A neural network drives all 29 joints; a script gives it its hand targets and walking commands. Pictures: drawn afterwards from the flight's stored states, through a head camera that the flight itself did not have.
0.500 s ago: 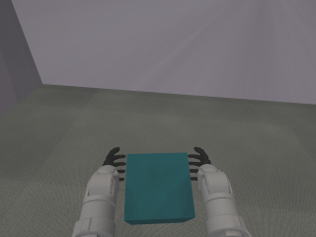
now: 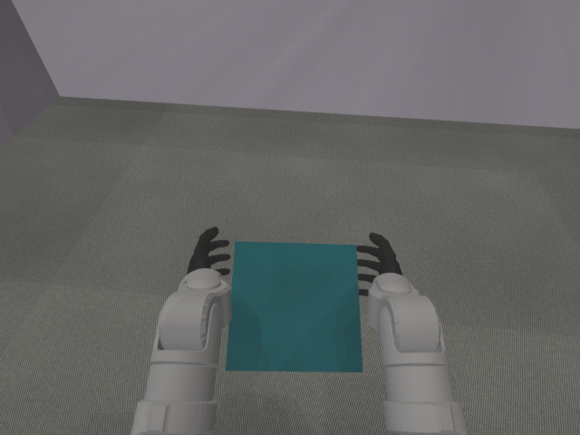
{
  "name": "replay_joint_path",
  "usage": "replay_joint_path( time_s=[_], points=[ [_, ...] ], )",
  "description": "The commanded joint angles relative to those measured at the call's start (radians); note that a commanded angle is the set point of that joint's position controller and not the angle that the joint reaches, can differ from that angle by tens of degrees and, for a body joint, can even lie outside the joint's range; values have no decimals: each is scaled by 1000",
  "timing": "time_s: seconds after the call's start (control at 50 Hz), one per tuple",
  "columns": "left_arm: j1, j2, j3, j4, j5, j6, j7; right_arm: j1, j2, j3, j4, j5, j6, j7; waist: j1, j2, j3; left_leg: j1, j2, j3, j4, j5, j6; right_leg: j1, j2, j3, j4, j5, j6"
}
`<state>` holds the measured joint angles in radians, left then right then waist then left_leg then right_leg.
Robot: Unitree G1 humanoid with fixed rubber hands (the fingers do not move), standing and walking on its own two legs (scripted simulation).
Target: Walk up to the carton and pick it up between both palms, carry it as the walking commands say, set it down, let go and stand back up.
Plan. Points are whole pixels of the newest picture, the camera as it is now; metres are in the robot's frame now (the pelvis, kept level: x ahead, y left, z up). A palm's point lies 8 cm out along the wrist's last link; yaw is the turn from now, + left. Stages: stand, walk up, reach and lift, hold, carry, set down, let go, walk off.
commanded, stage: carry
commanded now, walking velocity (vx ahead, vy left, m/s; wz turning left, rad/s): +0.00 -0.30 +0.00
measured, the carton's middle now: (291, 310) +0.33 +0.01 -0.03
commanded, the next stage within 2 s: none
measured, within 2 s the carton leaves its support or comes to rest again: neither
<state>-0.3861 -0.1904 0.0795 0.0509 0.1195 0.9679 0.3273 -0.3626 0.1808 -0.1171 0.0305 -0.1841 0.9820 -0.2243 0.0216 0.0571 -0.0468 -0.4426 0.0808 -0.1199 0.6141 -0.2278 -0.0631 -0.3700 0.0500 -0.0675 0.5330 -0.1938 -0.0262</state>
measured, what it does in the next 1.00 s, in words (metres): steps to the right: left foot, then right foot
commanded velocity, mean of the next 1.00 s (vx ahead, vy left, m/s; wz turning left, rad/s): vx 0.00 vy -0.30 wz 0.00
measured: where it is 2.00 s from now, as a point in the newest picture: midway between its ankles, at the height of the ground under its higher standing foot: outside the picture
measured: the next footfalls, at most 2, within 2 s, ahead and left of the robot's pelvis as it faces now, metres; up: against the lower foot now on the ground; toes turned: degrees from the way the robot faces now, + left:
left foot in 0.24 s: +0.02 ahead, +0.07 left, +0.00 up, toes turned +12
right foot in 0.48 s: +0.06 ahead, -0.28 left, +0.00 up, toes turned +0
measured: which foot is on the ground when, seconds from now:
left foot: up 0.00-0.22, down 0.24-0.50, up 0.52-0.70, down 0.72-1.00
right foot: down 0.00-0.24, up 0.26-0.46, down 0.48-0.72, up 0.74-0.96, down 0.98-1.00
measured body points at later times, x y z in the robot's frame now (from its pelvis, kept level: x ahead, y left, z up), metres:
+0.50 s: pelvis -0.03 -0.14 -0.01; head +0.01 -0.14 +0.44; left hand +0.28 +0.03 +0.08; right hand +0.31 -0.22 +0.06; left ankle -0.02 +0.06 -0.73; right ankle +0.02 -0.28 -0.73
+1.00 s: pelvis -0.08 -0.31 -0.01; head -0.05 -0.32 +0.44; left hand +0.22 -0.14 +0.07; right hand +0.26 -0.39 +0.06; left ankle -0.06 -0.11 -0.73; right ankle -0.04 -0.46 -0.73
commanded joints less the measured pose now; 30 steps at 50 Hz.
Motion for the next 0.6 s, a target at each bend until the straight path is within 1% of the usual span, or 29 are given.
replay_joint_path(
  time_s=[0.0, 0.02, 0.04, 0.06, 0.1, 0.12, 0.14, 0.16, 0.18, 0.2, 0.22, 0.24, 0.26, 0.28, 0.3, 0.32, 0.34, 0.36, 0.38, 0.4, 0.42, 0.44, 0.46, 0.48, 0.5, 0.52, 0.54, 0.56, 0.58],
  points=[
    [-470, -1063, -609, -77, -374, 66, -464, -589, 1012, 650, -154, 432, 52, 353, -24, -290, -391, -120, -33, 179, 244, -335, 57, 294, -346, 292, -123, 288, -162],
    [-459, -1071, -601, -109, -383, 94, -455, -613, 1027, 672, -180, 472, 77, 354, -10, -254, -379, -150, -38, 195, 394, -422, 69, 305, -345, 281, -101, 372, -206],
    [-440, -1069, -590, -123, -381, 116, -443, -617, 1043, 689, -202, 508, 99, 353, -3, -214, -386, -180, -27, 190, 469, -409, 75, 312, -331, 253, -83, 430, -221],
    [-450, -1065, -582, -143, -380, 131, -434, -625, 1050, 691, -215, 531, 118, 352, -6, -179, -386, -196, -14, 195, 474, -375, 75, 318, -306, 206, -58, 472, -215],
    [-494, -1052, -572, -188, -383, 153, -423, -629, 1056, 683, -228, 561, 157, 353, -17, -180, -398, -176, -11, 219, 388, -315, 69, 320, -258, 128, -5, 569, -198],
    [-514, -1047, -568, -205, -389, 163, -419, -632, 1054, 674, -227, 567, 175, 353, -20, -193, -412, -141, -16, 229, 335, -302, 71, 309, -248, 111, 10, 592, -198],
    [-525, -1043, -562, -214, -394, 174, -415, -628, 1051, 660, -219, 568, 191, 352, -21, -202, -426, -92, -21, 234, 267, -285, 78, 291, -244, 101, 21, 592, -197],
    [-524, -1038, -558, -212, -400, 186, -412, -625, 1050, 644, -207, 564, 206, 350, -23, -197, -436, -31, -26, 240, 171, -238, 86, 267, -238, 89, 34, 572, -191],
    [-515, -1033, -553, -201, -405, 200, -408, -614, 1053, 625, -188, 554, 218, 349, -32, -167, -438, 60, -23, 244, 17, -124, 89, 221, -216, 56, 62, 515, -170],
    [-498, -1031, -547, -178, -406, 214, -405, -583, 1055, 595, -156, 536, 230, 348, -43, -107, -451, 234, 50, 180, -149, 25, 87, 92, -182, 19, 126, 407, -129],
    [-500, -1038, -543, -155, -408, 223, -405, -532, 1062, 568, -118, 514, 239, 350, -54, 25, -449, 469, 266, -60, -214, 243, 125, -161, -150, 13, 223, 74, -63],
    [-538, -1044, -566, -186, -419, 226, -411, -510, 1065, 561, -78, 490, 225, 350, -50, 366, -448, 576, 562, -394, -225, 668, 298, -405, -68, -44, 423, -410, -1],
    [-615, -1058, -607, -230, -441, 225, -413, -536, 1072, 554, -126, 487, 218, 352, -44, 284, -464, 579, 524, -352, -162, 767, 316, -407, -143, 120, 589, -357, 6],
    [-647, -1092, -630, -264, -467, 225, -422, -540, 1084, 557, -144, 463, 214, 347, -44, 182, -441, 522, 454, -262, -152, 682, 286, -394, -147, 149, 627, -291, 27],
    [-661, -1094, -636, -288, -496, 228, -432, -554, 1092, 551, -180, 462, 211, 341, -42, 89, -411, 460, 392, -137, -150, 547, 234, -363, -170, 159, 579, -232, 53],
    [-650, -1095, -632, -282, -509, 235, -441, -568, 1103, 561, -211, 461, 206, 332, -38, 94, -394, 407, 343, -49, -137, 498, 199, -327, -174, 137, 503, -195, 71],
    [-634, -1090, -613, -272, -517, 240, -447, -589, 1100, 562, -233, 459, 203, 322, -36, 101, -398, 363, 287, 40, -121, 492, 178, -250, -142, 81, 422, -187, 93],
    [-608, -1084, -593, -251, -516, 247, -451, -592, 1093, 564, -244, 456, 202, 313, -35, 126, -399, 335, 266, 75, -115, 520, 162, -177, -116, 40, 344, -197, 102],
    [-569, -1074, -575, -223, -506, 254, -452, -585, 1082, 568, -255, 452, 203, 306, -34, 148, -402, 312, 261, 95, -107, 567, 150, -108, -91, -1, 266, -215, 104],
    [-537, -1064, -561, -193, -497, 262, -452, -572, 1069, 570, -260, 446, 207, 301, -37, 171, -402, 310, 259, 100, -94, 590, 139, -70, -64, -39, 190, -214, 105],
    [-507, -1060, -548, -162, -488, 268, -451, -556, 1055, 568, -259, 437, 213, 296, -40, 189, -400, 309, 255, 103, -75, 569, 128, -38, -45, -67, 97, -183, 101],
    [-479, -1055, -538, -135, -477, 273, -450, -543, 1041, 565, -255, 428, 220, 291, -35, 172, -400, 286, 228, 124, -33, 505, 106, 22, -35, -81, -21, -120, 90],
    [-457, -1041, -529, -117, -464, 277, -448, -516, 1027, 559, -245, 415, 226, 286, -31, 99, -407, 228, 188, 155, 37, 395, 77, 120, -58, -62, -146, -41, 70],
    [-433, -1043, -523, -102, -445, 278, -448, -509, 1005, 553, -241, 405, 229, 282, -20, -30, -433, 79, 134, 183, 111, 156, 39, 249, -178, 54, -170, 116, 27],
    [-451, -1042, -518, -104, -432, 268, -450, -531, 1012, 566, -259, 414, 237, 284, -18, -344, -419, -111, -8, 300, 231, -282, -3, 283, -358, 263, -115, 466, -95],
    [-468, -1069, -524, -140, -443, 271, -452, -560, 1051, 593, -249, 430, 240, 291, -8, -413, -416, -160, -22, 260, 391, -475, 20, 313, -354, 253, -57, 610, -167],
    [-457, -1075, -522, -158, -439, 271, -452, -589, 1085, 621, -250, 465, 241, 302, -2, -368, -423, -190, -31, 238, 503, -487, 37, 319, -346, 234, -40, 676, -193],
    [-454, -1067, -511, -172, -426, 266, -451, -603, 1106, 635, -247, 492, 238, 309, -1, -298, -435, -195, -15, 229, 540, -446, 48, 319, -327, 180, -25, 650, -187],
    [-463, -1059, -503, -179, -415, 260, -449, -609, 1112, 641, -251, 515, 237, 316, -8, -273, -438, -198, 0, 226, 499, -388, 52, 324, -301, 134, -3, 618, -171]
  ],
)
